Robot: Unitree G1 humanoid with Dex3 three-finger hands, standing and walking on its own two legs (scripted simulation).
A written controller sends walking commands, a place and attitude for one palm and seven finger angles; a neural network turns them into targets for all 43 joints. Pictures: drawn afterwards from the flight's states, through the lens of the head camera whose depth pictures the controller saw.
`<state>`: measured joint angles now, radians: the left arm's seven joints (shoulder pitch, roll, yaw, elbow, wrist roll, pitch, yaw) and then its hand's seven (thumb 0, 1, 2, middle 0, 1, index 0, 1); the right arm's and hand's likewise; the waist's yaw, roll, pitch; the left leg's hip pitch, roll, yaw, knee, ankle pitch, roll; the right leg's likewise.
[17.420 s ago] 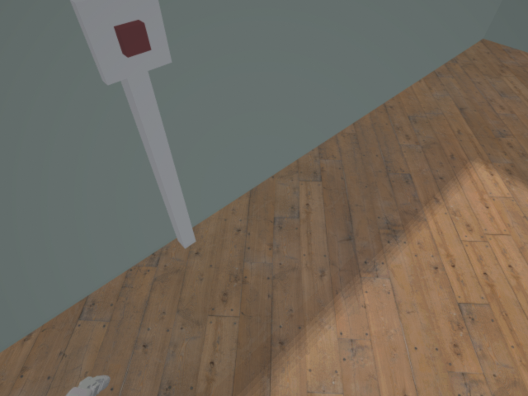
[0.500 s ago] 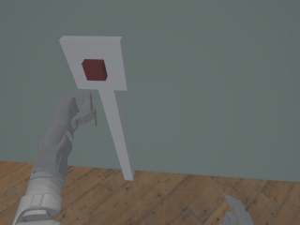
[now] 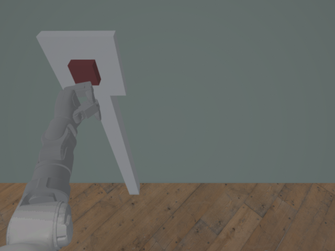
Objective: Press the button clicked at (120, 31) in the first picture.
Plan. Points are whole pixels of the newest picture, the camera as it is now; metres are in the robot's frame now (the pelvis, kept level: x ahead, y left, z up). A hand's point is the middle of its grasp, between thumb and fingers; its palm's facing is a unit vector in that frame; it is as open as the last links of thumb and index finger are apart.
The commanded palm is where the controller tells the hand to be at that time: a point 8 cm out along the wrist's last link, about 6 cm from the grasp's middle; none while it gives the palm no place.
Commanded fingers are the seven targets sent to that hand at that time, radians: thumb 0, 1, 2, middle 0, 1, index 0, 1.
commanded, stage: aim a knuckle at the button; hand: left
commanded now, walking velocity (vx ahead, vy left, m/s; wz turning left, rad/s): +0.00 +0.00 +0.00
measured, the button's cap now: (85, 72) +0.52 +0.21 +0.17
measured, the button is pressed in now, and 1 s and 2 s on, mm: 0 0 10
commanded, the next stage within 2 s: press the button with the knuckle in 0.52 s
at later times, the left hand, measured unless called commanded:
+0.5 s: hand (97, 107) +0.43 +0.17 +0.13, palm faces -0.01 -1.00 +0.01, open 3.1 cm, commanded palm +0.40 +0.23 +0.13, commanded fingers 0.00 0.90 0.90 -1.30 -1.50 -1.30 -1.50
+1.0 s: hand (98, 99) +0.45 +0.18 +0.13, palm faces +0.03 -1.00 +0.01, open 3.1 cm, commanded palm +0.43 +0.23 +0.13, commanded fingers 0.00 0.90 0.90 -1.30 -1.50 -1.30 -1.50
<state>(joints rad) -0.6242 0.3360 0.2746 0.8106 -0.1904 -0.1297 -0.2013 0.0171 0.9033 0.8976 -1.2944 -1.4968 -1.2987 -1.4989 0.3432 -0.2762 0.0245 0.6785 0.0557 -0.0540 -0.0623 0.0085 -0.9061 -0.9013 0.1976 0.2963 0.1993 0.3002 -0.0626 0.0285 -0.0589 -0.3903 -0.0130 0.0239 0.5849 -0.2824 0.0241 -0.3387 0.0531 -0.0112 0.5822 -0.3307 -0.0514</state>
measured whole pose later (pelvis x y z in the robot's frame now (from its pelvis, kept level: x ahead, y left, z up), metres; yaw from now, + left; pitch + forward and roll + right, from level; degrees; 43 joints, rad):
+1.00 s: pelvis +0.00 +0.01 +0.00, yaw +0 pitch +7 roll +0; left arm -0.76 0.35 0.28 0.96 -0.16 -0.16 -0.17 0.02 0.90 0.90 -1.30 -1.50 -1.30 -1.50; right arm 0.35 -0.27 0.03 0.66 0.05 -0.03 -0.05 0.01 -0.91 -0.90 0.20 0.30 0.20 0.30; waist -0.08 0.02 -0.07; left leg -0.45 -0.02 0.02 0.63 -0.30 0.03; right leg -0.39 0.05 -0.02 0.62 -0.35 -0.04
